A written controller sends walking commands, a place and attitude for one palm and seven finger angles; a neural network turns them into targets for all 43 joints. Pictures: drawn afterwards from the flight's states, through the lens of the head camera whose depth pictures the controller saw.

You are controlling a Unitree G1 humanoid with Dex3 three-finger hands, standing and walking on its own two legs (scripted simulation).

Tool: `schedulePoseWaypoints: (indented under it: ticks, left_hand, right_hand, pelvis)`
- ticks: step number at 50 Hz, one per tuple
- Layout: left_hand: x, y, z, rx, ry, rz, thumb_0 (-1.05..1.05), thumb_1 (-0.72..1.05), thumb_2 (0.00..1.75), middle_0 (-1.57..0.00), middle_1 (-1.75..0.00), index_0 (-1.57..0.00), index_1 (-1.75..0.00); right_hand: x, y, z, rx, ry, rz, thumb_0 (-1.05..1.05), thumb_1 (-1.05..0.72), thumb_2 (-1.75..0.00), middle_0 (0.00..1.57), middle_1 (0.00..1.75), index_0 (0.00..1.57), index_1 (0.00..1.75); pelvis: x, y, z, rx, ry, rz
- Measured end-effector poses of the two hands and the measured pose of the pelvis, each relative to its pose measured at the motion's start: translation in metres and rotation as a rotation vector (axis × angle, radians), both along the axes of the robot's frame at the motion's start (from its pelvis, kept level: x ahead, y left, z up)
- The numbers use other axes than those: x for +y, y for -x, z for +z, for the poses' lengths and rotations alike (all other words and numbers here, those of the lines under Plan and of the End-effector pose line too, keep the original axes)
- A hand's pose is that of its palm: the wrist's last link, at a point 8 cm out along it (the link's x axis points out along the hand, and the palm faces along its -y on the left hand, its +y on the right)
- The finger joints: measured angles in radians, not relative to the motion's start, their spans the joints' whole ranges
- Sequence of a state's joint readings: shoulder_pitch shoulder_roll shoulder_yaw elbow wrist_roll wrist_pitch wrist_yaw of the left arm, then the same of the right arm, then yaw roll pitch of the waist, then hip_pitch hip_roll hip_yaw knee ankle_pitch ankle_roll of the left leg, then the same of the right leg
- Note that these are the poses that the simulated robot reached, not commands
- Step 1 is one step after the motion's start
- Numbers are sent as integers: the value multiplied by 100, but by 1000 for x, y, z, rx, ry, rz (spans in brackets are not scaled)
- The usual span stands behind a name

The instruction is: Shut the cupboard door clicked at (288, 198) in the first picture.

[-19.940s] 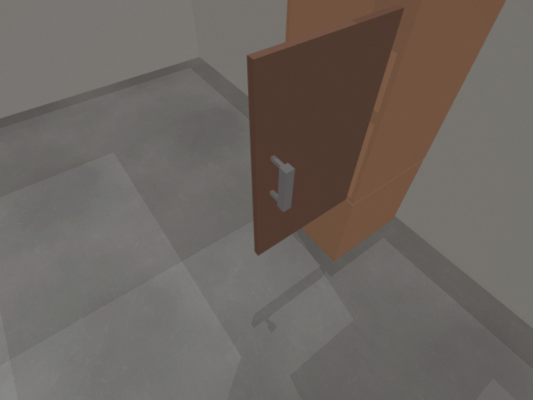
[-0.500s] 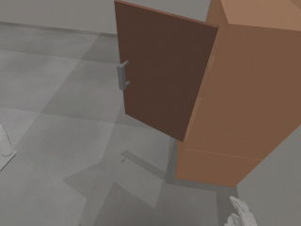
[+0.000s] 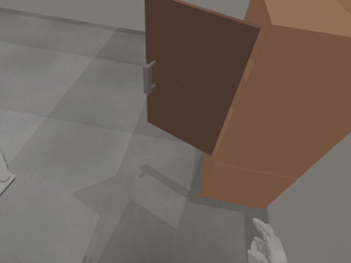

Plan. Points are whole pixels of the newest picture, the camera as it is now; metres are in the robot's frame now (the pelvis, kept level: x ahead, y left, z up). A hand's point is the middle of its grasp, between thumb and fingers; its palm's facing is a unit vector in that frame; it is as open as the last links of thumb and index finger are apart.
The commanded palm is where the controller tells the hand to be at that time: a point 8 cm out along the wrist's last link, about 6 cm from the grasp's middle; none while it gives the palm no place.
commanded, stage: step back with the hand held close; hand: left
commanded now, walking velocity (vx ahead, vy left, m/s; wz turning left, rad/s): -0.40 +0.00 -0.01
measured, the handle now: (150, 77) +0.76 +0.18 -0.04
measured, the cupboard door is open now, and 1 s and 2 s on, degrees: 68 68 68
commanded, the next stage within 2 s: stop stepping back and stand still in 0.08 s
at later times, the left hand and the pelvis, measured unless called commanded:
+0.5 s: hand out of the picture +0.08 +0.25 +0.15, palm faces +0.43 -0.82 -0.39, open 7.4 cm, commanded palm +0.01 +0.28 +0.18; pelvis -0.14 -0.01 +0.00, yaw -1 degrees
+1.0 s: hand out of the picture -0.01 +0.24 +0.17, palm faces +0.43 -0.78 -0.45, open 7.4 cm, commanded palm -0.07 +0.28 +0.18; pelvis -0.21 -0.02 -0.01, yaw +0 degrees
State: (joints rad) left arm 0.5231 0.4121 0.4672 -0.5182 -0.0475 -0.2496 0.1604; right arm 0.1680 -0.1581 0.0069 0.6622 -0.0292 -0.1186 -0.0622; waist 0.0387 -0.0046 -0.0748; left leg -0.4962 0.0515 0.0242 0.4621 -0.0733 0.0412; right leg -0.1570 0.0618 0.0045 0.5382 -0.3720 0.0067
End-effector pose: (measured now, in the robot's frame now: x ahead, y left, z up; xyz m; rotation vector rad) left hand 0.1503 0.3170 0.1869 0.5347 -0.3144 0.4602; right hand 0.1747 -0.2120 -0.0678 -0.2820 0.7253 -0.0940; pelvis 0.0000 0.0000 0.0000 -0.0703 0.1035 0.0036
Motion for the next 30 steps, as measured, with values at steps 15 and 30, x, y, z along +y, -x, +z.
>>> schedulePoseWaypoints:
  ticks: [15,30]
  left_hand:
    - [-47,70,13,64,-134,-190,1,89,90,-22,-30,-22,-30]
    - [-46,156,0,75,3,-113,1,89,90,-21,-30,-21,-30]
  right_hand:
    - [-63,127,-1,-7,25,-190,1,-91,-90,20,30,20,30]
    - [-45,225,-2,13,-2,-142,1,-91,-90,20,30,20,30]
  pelvis:
    - [-21,81,-8,-53,-35,-64]
    - [-20,165,3,-115,-48,25]
